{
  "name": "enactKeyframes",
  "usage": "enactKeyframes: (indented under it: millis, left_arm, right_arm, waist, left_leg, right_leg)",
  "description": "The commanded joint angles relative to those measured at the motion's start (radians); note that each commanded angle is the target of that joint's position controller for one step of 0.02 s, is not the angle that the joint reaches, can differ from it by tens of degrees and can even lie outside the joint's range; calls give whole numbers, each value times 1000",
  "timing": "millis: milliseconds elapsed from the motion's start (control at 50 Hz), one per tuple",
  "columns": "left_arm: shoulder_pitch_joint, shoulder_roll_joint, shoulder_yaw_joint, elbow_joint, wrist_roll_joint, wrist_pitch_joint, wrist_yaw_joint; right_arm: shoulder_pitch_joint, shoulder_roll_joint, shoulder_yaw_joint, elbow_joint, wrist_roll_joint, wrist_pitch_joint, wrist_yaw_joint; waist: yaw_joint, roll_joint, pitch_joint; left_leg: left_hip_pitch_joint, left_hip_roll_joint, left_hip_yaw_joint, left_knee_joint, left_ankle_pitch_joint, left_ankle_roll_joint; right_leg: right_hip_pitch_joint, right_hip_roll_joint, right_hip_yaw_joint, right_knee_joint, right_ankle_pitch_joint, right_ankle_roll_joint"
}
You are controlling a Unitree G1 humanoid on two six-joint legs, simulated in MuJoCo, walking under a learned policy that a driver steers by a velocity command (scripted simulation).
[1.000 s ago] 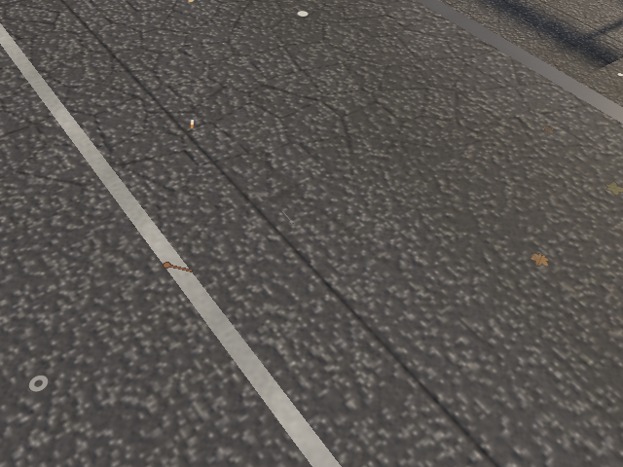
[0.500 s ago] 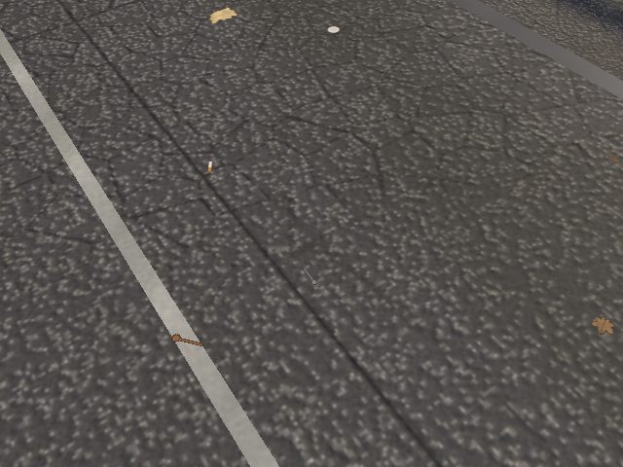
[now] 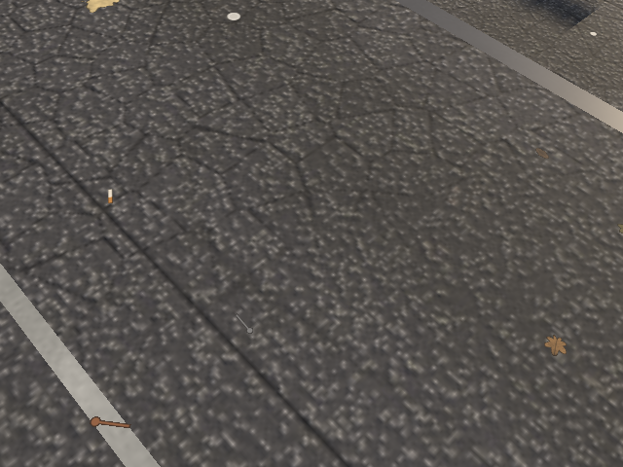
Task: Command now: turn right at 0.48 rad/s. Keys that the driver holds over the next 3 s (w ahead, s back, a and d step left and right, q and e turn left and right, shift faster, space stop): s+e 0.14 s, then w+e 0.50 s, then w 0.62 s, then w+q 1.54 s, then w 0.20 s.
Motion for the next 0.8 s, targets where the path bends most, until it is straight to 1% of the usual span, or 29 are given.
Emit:
enactKeyframes:
  millis: [20,40,80,140,180,200,220,240,260,280,300,320,340,360,380,400,440,520,580,600,620,640,660,680,700,720,740,760,800]
  left_arm:
    - [144,1,-3,-34,7,26,-11]
    - [120,-1,-8,-48,7,29,-17]
    - [74,8,-12,-77,8,38,-28]
    - [45,38,-7,-116,10,48,-30]
    - [20,40,-6,-139,7,46,-27]
    - [25,45,-3,-142,8,40,-25]
    - [66,76,8,-129,13,28,-21]
    - [98,195,39,-131,18,18,-8]
    - [182,251,62,-117,3,14,-6]
    - [166,199,48,-111,0,18,2]
    - [110,161,37,-121,-8,23,9]
    - [52,141,31,-137,-9,23,10]
    - [24,121,27,-147,-12,14,10]
    - [23,106,23,-148,-9,3,5]
    - [44,108,25,-141,-11,-9,0]
    - [67,115,28,-133,-13,-19,-5]
    - [105,132,35,-121,-13,-29,-9]
    - [140,156,44,-113,-6,-34,-11]
    - [132,173,50,-120,-1,-37,-16]
    - [115,174,52,-126,0,-37,-19]
    - [83,173,52,-136,0,-38,-21]
    - [37,168,51,-148,-4,-38,-22]
    - [20,139,44,-152,-4,-42,-18]
    - [11,63,21,-168,-8,-55,-15]
    - [-5,1,0,-207,-20,-67,-17]
    - [44,62,7,-188,3,-70,-17]
    - [55,88,13,-162,13,-72,-25]
    - [54,91,14,-145,14,-73,-37]
    - [43,84,11,-133,26,-66,-51]
  right_arm:
    - [-53,-109,-21,-65,0,4,-11]
    - [-54,-109,-21,-65,2,10,-12]
    - [-34,-126,-29,-59,2,24,-10]
    - [-16,-152,-44,-57,0,57,-5]
    - [1,-173,-54,-61,-9,70,1]
    - [20,-181,-60,-57,-13,76,4]
    - [60,-169,-63,-49,-25,82,6]
    - [59,-96,-46,-88,-19,88,15]
    - [-58,-113,-43,-152,-30,91,20]
    - [-82,-139,-51,-151,-31,87,27]
    - [-78,-153,-58,-147,-17,74,35]
    - [-69,-151,-60,-137,-12,58,41]
    - [-49,-139,-58,-119,-26,48,46]
    - [-32,-125,-55,-104,-32,45,52]
    - [-32,-112,-53,-103,-31,44,55]
    - [-41,-105,-52,-105,-28,45,57]
    - [-67,-101,-49,-114,-23,48,55]
    - [-125,-104,-45,-143,-15,41,52]
    - [-138,-114,-42,-164,-8,28,51]
    - [-123,-117,-41,-166,-4,23,48]
    - [-84,-117,-41,-161,1,16,44]
    - [-4,-112,-41,-139,5,7,37]
    - [89,-129,-47,-111,0,-5,25]
    - [194,-202,-62,-95,-19,-18,10]
    - [245,-324,-85,-97,-38,-19,6]
    - [197,-301,-88,-90,-41,-15,9]
    - [139,-217,-69,-103,-26,-18,19]
    - [103,-167,-56,-107,-15,-24,27]
    - [110,-134,-45,-95,-13,-36,27]
  waist:
    - [58,162,-168]
    - [50,173,-170]
    - [27,175,-177]
    - [10,162,-168]
    - [-5,154,-156]
    - [-5,118,-153]
    - [0,15,-158]
    - [-2,-288,-125]
    - [77,-314,-89]
    - [55,-171,-57]
    - [24,-131,-32]
    - [-5,-102,-39]
    - [-14,-85,-61]
    - [-15,-59,-99]
    - [-11,-39,-119]
    - [-3,-28,-124]
    - [16,-42,-118]
    - [48,-75,-107]
    - [50,-84,-108]
    - [39,-86,-108]
    - [11,-81,-107]
    - [-43,-56,-108]
    - [-89,-9,-120]
    - [-129,132,-151]
    - [-133,312,-161]
    - [-70,224,-95]
    - [-36,137,-43]
    - [-19,105,-24]
    - [-23,150,-54]
  left_leg:
    - [39,240,-41,-69,714,134]
    - [32,231,-16,-60,673,128]
    - [43,244,-4,-32,606,130]
    - [58,289,-27,39,494,128]
    - [23,338,-56,38,212,103]
    - [-12,333,-55,60,-32,71]
    - [-70,288,-48,148,-303,23]
    - [-250,122,55,429,-536,-49]
    - [-423,-49,-89,637,-591,-67]
    - [-466,4,-188,695,-466,-68]
    - [-452,23,-195,678,-351,-69]
    - [-415,35,-196,632,-272,-72]
    - [-371,34,-189,609,-214,-79]
    - [-335,27,-182,605,-173,-83]
    - [-328,21,-181,583,-153,-90]
    - [-336,18,-182,549,-141,-97]
    - [-351,11,-184,471,-132,-115]
    - [-319,-2,-188,327,-130,-135]
    - [-237,-21,-186,244,-170,-124]
    - [-181,-29,-186,210,-176,-114]
    - [-87,-39,-186,157,-173,-102]
    - [63,-49,-181,61,-115,-89]
    - [216,-33,-189,0,-104,-80]
    - [342,147,-385,-111,-294,-51]
    - [388,377,-812,-290,-655,31]
    - [294,405,-904,-303,-720,98]
    - [237,353,-805,-280,-659,99]
    - [209,285,-666,-275,-526,73]
    - [217,201,-483,-271,-247,47]
  right_leg:
    - [105,-27,-17,-118,120,5]
    - [137,-30,-31,-189,159,-2]
    - [181,-31,-51,-281,170,-14]
    - [213,-28,-66,-362,86,-33]
    - [258,-28,-79,-426,42,-56]
    - [310,-23,-78,-495,21,-73]
    - [390,-38,1,-586,1,-101]
    - [431,-239,364,-807,-145,-192]
    - [420,-357,716,-959,-328,-340]
    - [405,-347,663,-987,-477,-345]
    - [355,-309,586,-992,-492,-314]
    - [346,-255,510,-997,-390,-270]
    - [352,-210,442,-981,-260,-253]
    - [369,-178,389,-965,-160,-246]
    - [394,-165,370,-954,-108,-249]
    - [418,-157,362,-951,-87,-252]
    - [446,-154,373,-953,-99,-260]
    - [429,-155,405,-937,-130,-269]
    - [373,-150,441,-897,-154,-268]
    - [334,-145,452,-883,-159,-262]
    - [270,-131,456,-861,-160,-247]
    - [177,-99,445,-813,-173,-220]
    - [80,-44,406,-721,-203,-183]
    - [-35,41,295,-503,-230,-134]
    - [-208,174,142,-255,-233,-105]
    - [-232,96,174,-116,-163,-116]
    - [-219,60,185,-76,-77,-118]
    - [-193,39,177,-89,-7,-103]
    - [-156,32,140,-83,89,-72]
